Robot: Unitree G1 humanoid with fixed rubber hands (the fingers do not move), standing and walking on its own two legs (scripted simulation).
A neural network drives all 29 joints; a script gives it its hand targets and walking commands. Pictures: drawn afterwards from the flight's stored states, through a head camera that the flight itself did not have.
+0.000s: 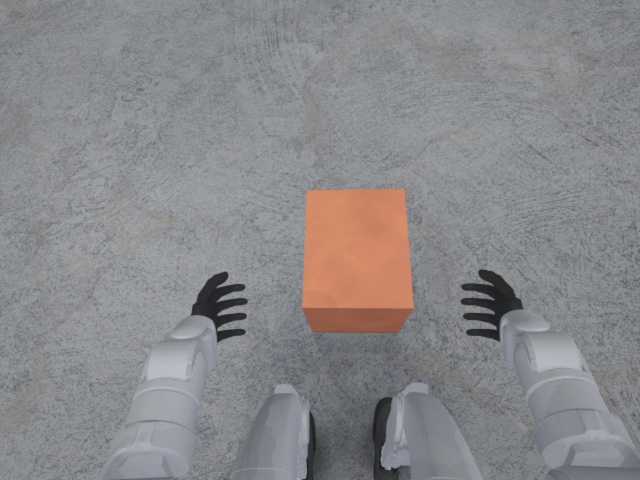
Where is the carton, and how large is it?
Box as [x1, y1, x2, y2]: [302, 189, 413, 332]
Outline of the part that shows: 404,189 307,190 302,308 312,331 397,332 413,308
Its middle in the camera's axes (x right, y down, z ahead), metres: +0.09 +0.08 +1.02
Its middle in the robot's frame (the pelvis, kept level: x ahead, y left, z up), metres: +0.55 +0.00 -0.54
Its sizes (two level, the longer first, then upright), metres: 0.291 0.237 0.292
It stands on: the floor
